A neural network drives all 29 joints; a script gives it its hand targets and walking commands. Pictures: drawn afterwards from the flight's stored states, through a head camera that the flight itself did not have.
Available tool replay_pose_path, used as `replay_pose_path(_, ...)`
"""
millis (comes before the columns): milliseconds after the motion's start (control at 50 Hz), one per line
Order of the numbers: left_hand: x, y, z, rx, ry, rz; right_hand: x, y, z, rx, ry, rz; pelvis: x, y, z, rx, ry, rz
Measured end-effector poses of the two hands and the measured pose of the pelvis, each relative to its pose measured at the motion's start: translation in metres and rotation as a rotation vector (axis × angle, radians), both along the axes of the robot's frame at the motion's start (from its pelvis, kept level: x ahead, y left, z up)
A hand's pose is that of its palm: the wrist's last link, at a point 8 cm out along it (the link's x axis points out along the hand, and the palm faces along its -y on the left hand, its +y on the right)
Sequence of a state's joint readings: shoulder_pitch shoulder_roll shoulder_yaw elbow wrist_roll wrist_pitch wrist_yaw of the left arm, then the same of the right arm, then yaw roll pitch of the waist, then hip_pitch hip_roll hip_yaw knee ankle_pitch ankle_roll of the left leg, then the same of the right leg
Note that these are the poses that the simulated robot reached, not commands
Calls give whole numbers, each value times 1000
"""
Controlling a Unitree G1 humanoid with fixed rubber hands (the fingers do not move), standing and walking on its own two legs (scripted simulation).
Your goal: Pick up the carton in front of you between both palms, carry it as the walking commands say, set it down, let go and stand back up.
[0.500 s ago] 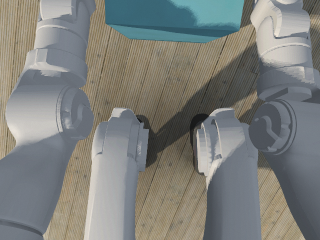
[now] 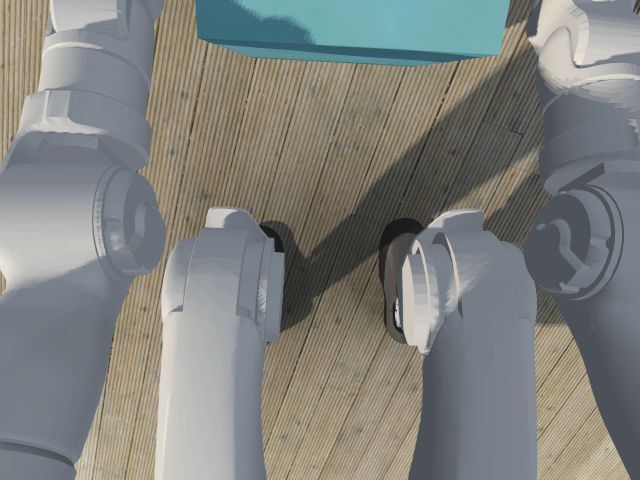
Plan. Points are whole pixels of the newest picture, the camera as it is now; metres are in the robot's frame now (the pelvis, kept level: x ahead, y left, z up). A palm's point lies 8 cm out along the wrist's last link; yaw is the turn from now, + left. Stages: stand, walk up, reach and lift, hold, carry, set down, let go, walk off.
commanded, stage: set down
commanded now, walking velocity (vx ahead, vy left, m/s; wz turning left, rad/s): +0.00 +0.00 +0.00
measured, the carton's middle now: out of the picture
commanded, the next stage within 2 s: let go in 1.16 s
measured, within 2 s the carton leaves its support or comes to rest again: neither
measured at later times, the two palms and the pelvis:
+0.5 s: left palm out of the picture +0.57 +0.19 -0.04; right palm out of the picture +0.56 -0.19 -0.05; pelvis -0.01 -0.01 +0.06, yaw +0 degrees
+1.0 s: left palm out of the picture +0.58 +0.20 +0.11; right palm out of the picture +0.56 -0.20 +0.10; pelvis +0.01 +0.00 +0.20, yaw +0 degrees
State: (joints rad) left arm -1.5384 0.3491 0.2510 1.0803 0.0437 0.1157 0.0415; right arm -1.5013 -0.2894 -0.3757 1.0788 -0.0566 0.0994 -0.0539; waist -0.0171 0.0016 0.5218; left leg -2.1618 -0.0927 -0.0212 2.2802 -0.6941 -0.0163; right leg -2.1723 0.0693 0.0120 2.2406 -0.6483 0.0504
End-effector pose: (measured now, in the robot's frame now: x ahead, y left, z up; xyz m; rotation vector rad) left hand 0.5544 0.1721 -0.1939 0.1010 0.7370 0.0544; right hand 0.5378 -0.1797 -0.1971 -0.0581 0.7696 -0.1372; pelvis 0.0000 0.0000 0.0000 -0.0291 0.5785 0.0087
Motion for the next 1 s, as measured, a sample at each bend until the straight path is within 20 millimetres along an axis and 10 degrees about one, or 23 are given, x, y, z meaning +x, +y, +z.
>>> replay_pose_path(120, 6, 27, 10, 29, -47, 59, 5, -25, 12, -26, -64, -43, -3, 0, -8, 1, 0, -1)
replay_pose_path(300, 19, -2, 69, -25, -104, 33, 16, -16, 70, 12, -125, -45, -17, -4, 0, 16, -34, -4)
replay_pose_path(1000, 23, 24, 299, -6, -111, 49, 24, -24, 300, 5, -139, -47, 11, -1, 196, 14, 265, -6)
